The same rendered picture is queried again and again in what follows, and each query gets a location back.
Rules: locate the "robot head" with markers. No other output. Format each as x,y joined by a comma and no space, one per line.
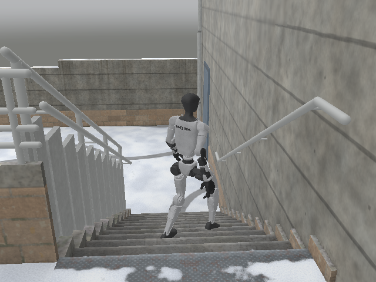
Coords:
190,103

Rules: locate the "robot right forearm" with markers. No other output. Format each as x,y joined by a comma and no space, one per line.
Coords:
203,166

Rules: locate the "robot left upper arm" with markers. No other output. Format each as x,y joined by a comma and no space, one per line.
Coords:
171,130

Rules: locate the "robot left forearm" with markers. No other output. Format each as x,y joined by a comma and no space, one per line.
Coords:
173,147

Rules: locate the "robot right upper arm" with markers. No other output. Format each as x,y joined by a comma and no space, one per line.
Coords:
202,135

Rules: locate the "left robot hand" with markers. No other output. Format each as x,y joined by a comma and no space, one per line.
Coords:
177,156

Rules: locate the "right robot hand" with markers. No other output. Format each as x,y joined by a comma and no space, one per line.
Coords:
209,188

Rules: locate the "robot right thigh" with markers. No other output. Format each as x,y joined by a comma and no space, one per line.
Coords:
198,175

